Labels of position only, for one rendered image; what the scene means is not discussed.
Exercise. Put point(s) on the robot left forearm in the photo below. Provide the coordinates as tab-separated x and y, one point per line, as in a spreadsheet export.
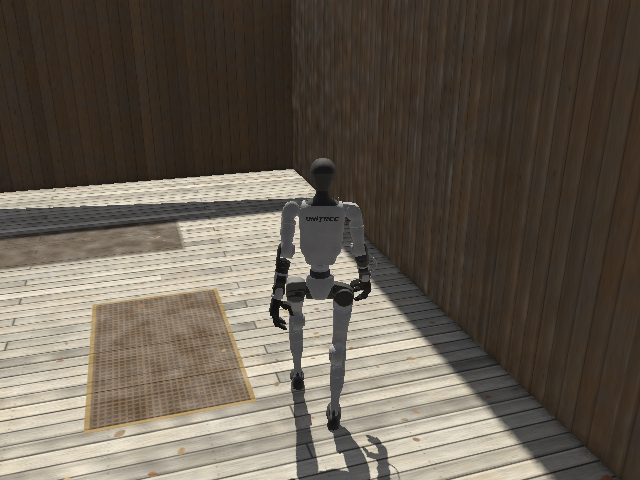
281	275

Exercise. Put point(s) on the robot right upper arm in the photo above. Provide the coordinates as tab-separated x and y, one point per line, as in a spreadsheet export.
353	213

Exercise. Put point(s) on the robot left upper arm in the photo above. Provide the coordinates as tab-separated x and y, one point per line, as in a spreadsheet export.
289	212

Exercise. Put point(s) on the left robot hand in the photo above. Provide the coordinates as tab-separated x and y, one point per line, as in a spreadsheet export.
274	312

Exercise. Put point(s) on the right robot hand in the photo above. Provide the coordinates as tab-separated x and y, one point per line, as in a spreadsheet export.
366	286

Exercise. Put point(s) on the right robot shin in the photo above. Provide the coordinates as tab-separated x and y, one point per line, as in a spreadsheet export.
337	373

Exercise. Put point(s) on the humanoid robot torso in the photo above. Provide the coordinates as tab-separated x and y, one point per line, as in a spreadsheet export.
321	236

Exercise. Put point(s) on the robot right forearm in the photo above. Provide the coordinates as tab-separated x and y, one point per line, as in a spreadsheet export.
363	266

